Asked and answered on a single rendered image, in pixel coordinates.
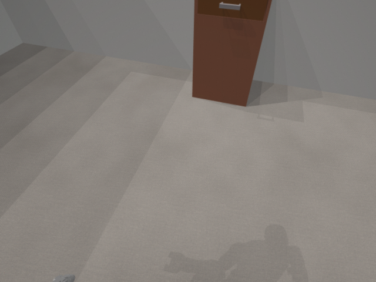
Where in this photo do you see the cabinet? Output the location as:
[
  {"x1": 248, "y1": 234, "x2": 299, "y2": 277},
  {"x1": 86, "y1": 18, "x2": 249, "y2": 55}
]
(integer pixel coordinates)
[{"x1": 192, "y1": 0, "x2": 272, "y2": 107}]

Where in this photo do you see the handle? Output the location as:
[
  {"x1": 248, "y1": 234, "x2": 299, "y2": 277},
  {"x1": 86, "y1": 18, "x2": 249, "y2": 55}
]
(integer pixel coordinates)
[{"x1": 219, "y1": 2, "x2": 241, "y2": 10}]

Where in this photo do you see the drawer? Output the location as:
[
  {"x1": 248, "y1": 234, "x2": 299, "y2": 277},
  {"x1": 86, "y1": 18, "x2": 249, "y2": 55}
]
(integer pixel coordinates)
[{"x1": 198, "y1": 0, "x2": 268, "y2": 21}]

